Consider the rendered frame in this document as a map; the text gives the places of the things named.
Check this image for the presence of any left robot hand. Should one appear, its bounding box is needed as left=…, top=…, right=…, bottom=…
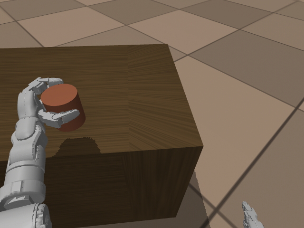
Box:
left=17, top=77, right=80, bottom=128

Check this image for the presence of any can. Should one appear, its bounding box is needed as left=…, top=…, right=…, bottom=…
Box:
left=41, top=84, right=86, bottom=132

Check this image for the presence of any left robot arm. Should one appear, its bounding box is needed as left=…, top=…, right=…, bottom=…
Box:
left=0, top=117, right=52, bottom=228

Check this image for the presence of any right robot hand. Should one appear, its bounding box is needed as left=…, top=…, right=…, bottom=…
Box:
left=242, top=201, right=264, bottom=228

